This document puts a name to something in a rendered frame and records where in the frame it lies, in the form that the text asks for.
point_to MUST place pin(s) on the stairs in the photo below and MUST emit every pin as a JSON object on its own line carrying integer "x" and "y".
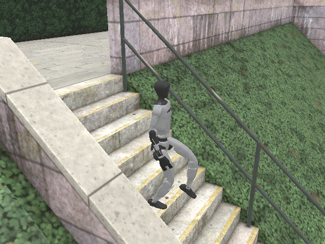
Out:
{"x": 116, "y": 121}

